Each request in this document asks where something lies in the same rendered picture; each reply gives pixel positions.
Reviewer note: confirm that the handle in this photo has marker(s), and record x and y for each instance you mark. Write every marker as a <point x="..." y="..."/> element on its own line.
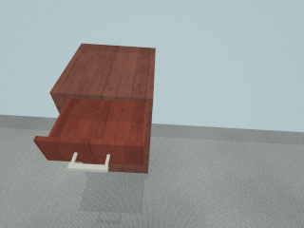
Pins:
<point x="86" y="167"/>

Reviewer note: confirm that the cabinet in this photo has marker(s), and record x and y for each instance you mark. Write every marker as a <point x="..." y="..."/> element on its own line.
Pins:
<point x="111" y="73"/>

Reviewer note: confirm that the drawer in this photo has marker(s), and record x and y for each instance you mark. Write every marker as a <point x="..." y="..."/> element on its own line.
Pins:
<point x="95" y="129"/>

